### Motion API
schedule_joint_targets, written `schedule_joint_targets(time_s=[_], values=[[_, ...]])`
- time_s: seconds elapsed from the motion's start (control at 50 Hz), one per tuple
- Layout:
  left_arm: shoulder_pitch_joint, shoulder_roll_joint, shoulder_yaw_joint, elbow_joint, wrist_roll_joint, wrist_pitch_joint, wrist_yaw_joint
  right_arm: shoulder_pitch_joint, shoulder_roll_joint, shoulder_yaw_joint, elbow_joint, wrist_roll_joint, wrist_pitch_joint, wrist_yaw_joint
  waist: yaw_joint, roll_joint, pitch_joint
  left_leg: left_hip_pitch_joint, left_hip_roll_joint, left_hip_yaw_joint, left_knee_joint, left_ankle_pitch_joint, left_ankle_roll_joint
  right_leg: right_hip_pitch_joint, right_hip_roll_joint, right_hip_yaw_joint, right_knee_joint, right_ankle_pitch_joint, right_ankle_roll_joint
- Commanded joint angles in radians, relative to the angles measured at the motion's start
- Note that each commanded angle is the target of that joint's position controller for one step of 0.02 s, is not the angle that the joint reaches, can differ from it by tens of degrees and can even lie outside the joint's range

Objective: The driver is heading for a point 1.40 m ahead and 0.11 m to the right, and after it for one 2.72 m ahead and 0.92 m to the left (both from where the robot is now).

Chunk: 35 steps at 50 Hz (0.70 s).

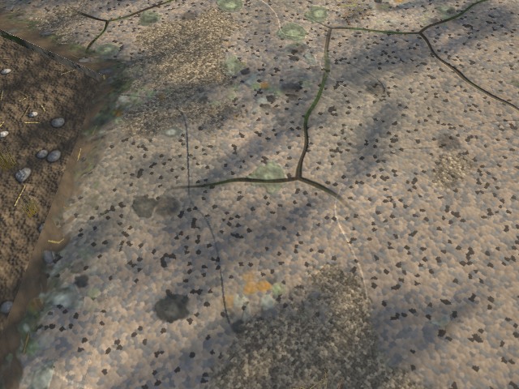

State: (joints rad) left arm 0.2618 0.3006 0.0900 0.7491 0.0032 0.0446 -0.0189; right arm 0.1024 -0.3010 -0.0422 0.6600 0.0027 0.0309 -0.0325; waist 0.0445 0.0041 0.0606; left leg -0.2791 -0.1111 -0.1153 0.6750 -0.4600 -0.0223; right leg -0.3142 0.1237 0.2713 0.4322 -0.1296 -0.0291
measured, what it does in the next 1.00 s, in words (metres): steps on the spot: left foot, then right foot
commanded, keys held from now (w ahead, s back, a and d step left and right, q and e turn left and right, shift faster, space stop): e+shift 0.36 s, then shift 0.02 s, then q+shift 0.62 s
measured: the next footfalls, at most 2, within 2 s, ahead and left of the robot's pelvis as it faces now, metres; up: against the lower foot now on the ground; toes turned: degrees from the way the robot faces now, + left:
left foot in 0.06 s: +0.02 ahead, +0.10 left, +0.00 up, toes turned -11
right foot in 0.50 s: -0.01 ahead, -0.12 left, +0.00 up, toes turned -23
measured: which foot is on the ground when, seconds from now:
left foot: up 0.00-0.04, down 0.06-0.50, up 0.52-0.96, down 0.98-1.00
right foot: down 0.00-0.08, up 0.10-0.48, down 0.50-0.98, up 1.00-1.00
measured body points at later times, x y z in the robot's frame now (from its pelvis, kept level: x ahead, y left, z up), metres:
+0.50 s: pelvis -0.01 +0.00 -0.01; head +0.02 -0.03 +0.44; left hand +0.26 +0.16 -0.10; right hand -0.05 -0.29 -0.13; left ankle -0.02 +0.11 -0.74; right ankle -0.05 -0.10 -0.74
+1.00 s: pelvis -0.03 +0.01 -0.02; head +0.01 +0.03 +0.42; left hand +0.12 +0.28 -0.15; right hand +0.10 -0.28 -0.11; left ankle -0.02 +0.09 -0.75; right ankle -0.05 -0.10 -0.74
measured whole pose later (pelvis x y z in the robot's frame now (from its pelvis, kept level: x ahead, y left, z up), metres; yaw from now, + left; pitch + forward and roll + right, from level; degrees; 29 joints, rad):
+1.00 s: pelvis -0.03 +0.01 -0.02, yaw -1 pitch +0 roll -1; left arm 0.16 0.30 0.06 0.73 0.02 0.03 0.00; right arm 0.20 -0.30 -0.08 0.67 -0.01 0.07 0.05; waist -0.01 -0.04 0.08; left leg -0.31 0.01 0.09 0.66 -0.33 0.05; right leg -0.28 -0.15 -0.30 0.72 -0.44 0.03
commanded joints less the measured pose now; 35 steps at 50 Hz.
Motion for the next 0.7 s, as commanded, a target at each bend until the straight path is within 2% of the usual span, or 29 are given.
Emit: schedule_joint_targets(time_s=[0.02, 0.04, 0.06, 0.08, 0.1, 0.12, 0.14, 0.16, 0.2, 0.24, 0.28, 0.38, 0.44, 0.46, 0.48, 0.5, 0.52, 0.54, 0.56, 0.58, 0.6, 0.62, 0.64, 0.7], values=[[-0.05, 0.173, 0.06, -0.07, -0.001, 0.0, -0.004, 0.078, -0.07, -0.017, -0.045, 0.003, -0.019, -0.015, -0.053, -0.17, -0.149, 0.008, -0.03, 0.019, -0.154, 0.04, 0.023, 0.172, -0.182, 0.316, -0.09, 0.103, -0.103], [-0.089, 0.169, 0.06, -0.081, -0.005, 0.002, -0.006, 0.13, -0.072, -0.018, -0.026, -0.001, -0.021, -0.023, -0.088, -0.168, -0.146, 0.124, -0.028, 0.028, -0.286, 0.12, 0.037, 0.085, -0.147, 0.297, -0.086, 0.014, -0.063], [-0.103, 0.146, 0.055, -0.091, -0.011, -0.001, -0.003, 0.168, -0.109, -0.029, -0.011, -0.008, -0.026, -0.033, -0.101, -0.143, -0.142, 0.273, 0.045, -0.015, -0.411, 0.187, 0.059, -0.051, -0.089, 0.254, -0.058, -0.144, 0.0], [-0.024, 0.078, 0.04, -0.088, -0.011, -0.004, 0.003, 0.137, -0.194, -0.045, -0.028, -0.017, -0.024, -0.043, -0.054, 0.054, -0.158, 0.37, 0.284, -0.239, -0.497, 0.056, 0.115, -0.185, 0.018, 0.106, 0.148, -0.385, 0.053], [-0.004, 0.097, 0.046, -0.088, 0.008, -0.006, 0.015, 0.014, -0.246, -0.046, -0.075, -0.034, -0.02, -0.036, -0.039, 0.184, -0.077, 0.237, 0.486, -0.429, -0.527, 0.089, 0.206, -0.327, 0.084, -0.1, 0.381, -0.437, 0.072], [-0.04, 0.181, 0.062, -0.086, 0.03, -0.003, 0.015, 0.018, -0.178, -0.033, -0.064, -0.04, -0.019, -0.027, -0.031, 0.099, -0.05, 0.143, 0.493, -0.334, -0.48, 0.293, 0.252, -0.282, -0.037, -0.129, 0.534, -0.387, 0.074], [-0.022, 0.178, 0.065, -0.07, 0.031, 0.003, 0.006, -0.012, -0.108, -0.011, -0.067, -0.035, -0.023, -0.021, -0.002, 0.061, -0.041, 0.107, 0.413, -0.213, -0.435, 0.448, 0.229, -0.24, -0.04, -0.14, 0.618, -0.334, 0.064], [0.012, 0.157, 0.059, -0.054, 0.03, 0.013, -0.005, -0.03, -0.086, -0.003, -0.069, -0.034, -0.026, -0.017, 0.014, 0.074, -0.041, 0.109, 0.349, -0.104, -0.404, 0.561, 0.203, -0.235, -0.044, -0.155, 0.696, -0.293, 0.064], [0.033, 0.143, 0.048, -0.047, 0.017, 0.028, -0.029, -0.008, -0.088, 0.0, -0.07, -0.034, -0.028, -0.021, 0.005, 0.12, -0.057, 0.161, 0.305, 0.011, -0.356, 0.735, 0.191, -0.268, -0.067, -0.206, 0.771, -0.259, 0.076], [-0.038, 0.127, 0.032, -0.078, 0.009, 0.032, -0.039, 0.072, -0.104, -0.008, -0.051, -0.034, -0.025, -0.018, -0.042, 0.122, -0.046, 0.236, 0.312, 0.048, -0.337, 0.798, 0.197, -0.318, -0.095, -0.241, 0.714, -0.244, 0.092], [-0.099, 0.113, 0.02, -0.106, 0.008, 0.035, -0.047, 0.135, -0.121, -0.018, -0.034, -0.034, -0.023, -0.017, -0.08, 0.132, -0.044, 0.305, 0.344, 0.056, -0.327, 0.821, 0.211, -0.346, -0.118, -0.264, 0.644, -0.252, 0.101], [-0.17, 0.074, -0.001, -0.162, 0.001, 0.041, -0.06, 0.164, -0.146, -0.035, -0.017, -0.035, -0.029, 0.002, -0.096, 0.15, -0.059, 0.28, 0.385, 0.135, -0.293, 0.84, 0.211, -0.217, -0.137, -0.317, 0.447, -0.288, 0.075], [-0.143, 0.053, -0.013, -0.157, -0.003, 0.035, -0.036, 0.181, -0.159, -0.038, 0.017, -0.026, -0.034, 0.019, -0.086, 0.183, -0.091, 0.223, 0.365, 0.126, -0.229, 0.902, 0.207, -0.055, -0.07, -0.336, 0.284, -0.332, 0.035], [-0.118, 0.046, -0.016, -0.145, 0.0, 0.031, -0.025, 0.173, -0.155, -0.035, 0.026, -0.02, -0.032, 0.023, -0.07, 0.183, -0.098, 0.215, 0.355, 0.117, -0.197, 0.9, 0.199, -0.005, -0.055, -0.334, 0.189, -0.296, 0.02], [-0.073, 0.034, -0.022, -0.124, 0.011, 0.022, -0.013, 0.149, -0.139, -0.026, 0.033, -0.007, -0.028, 0.027, -0.029, 0.155, -0.105, 0.174, 0.33, 0.129, -0.15, 0.86, 0.17, 0.098, -0.055, -0.324, 0.003, -0.157, 0.006], [-0.021, 0.047, -0.027, -0.101, 0.032, 0.007, 0.001, 0.157, -0.096, -0.008, 0.042, 0.005, -0.029, 0.03, 0.0, 0.079, -0.148, 0.067, 0.307, 0.146, -0.101, 0.748, 0.116, 0.304, -0.138, -0.242, -0.173, 0.067, -0.009], [0.045, 0.088, -0.037, -0.096, 0.058, -0.01, 0.017, 0.204, 0.031, 0.035, 0.014, 0.0, -0.032, 0.039, -0.007, -0.148, -0.267, -0.118, 0.257, 0.172, 0.02, 0.186, 0.051, 0.573, -0.464, 0.05, -0.161, 0.427, -0.052], [-0.017, 0.122, -0.034, -0.092, 0.017, -0.018, 0.038, 0.215, 0.02, 0.031, 0.03, 0.001, -0.006, 0.039, -0.012, -0.239, -0.245, -0.052, 0.164, 0.133, 0.065, -0.146, 0.034, 0.356, -0.54, 0.017, -0.082, 0.629, -0.198], [-0.064, 0.103, -0.033, -0.098, 0.014, -0.02, 0.04, 0.181, -0.077, 0.001, 0.04, 0.004, 0.008, 0.038, -0.006, -0.159, -0.179, -0.088, 0.147, 0.086, 0.175, -0.16, 0.029, 0.336, -0.486, -0.051, -0.067, 0.587, -0.22], [-0.104, 0.105, -0.036, -0.096, 0.011, -0.018, 0.045, 0.169, -0.105, -0.016, 0.045, 0.005, 0.011, 0.04, -0.019, -0.162, -0.114, -0.143, 0.131, 0.084, 0.26, -0.135, 0.028, 0.294, -0.452, -0.114, -0.074, 0.541, -0.202], [-0.14, 0.111, -0.034, -0.102, 0.011, -0.008, 0.051, 0.198, -0.131, -0.031, 0.067, 0.002, 0.012, 0.042, -0.043, -0.147, -0.081, -0.163, 0.128, 0.086, 0.317, -0.084, 0.019, 0.263, -0.412, -0.171, -0.089, 0.486, -0.171], [-0.152, 0.105, -0.036, -0.103, 0.005, -0.006, 0.06, 0.223, -0.133, -0.04, 0.082, -0.009, 0.02, 0.044, -0.056, -0.156, -0.06, -0.165, 0.127, 0.099, 0.359, -0.042, 0.009, 0.23, -0.397, -0.219, -0.102, 0.47, -0.155], [-0.159, 0.095, -0.038, -0.108, 0.008, -0.003, 0.062, 0.253, -0.119, -0.041, 0.099, -0.015, 0.025, 0.045, -0.061, -0.151, -0.065, -0.165, 0.121, 0.114, 0.414, -0.016, -0.005, 0.218, -0.386, -0.252, -0.104, 0.45, -0.152], [-0.175, 0.061, -0.043, -0.116, 0.017, -0.006, 0.068, 0.235, -0.087, -0.045, 0.088, -0.009, 0.039, 0.053, -0.056, -0.133, -0.049, -0.198, 0.131, 0.139, 0.468, 0.039, -0.034, 0.177, -0.394, -0.306, -0.141, 0.248, -0.161]])
Over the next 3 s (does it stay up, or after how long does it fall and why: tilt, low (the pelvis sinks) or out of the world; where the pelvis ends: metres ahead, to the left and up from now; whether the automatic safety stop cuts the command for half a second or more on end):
stays up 1.32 -0.22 -0.05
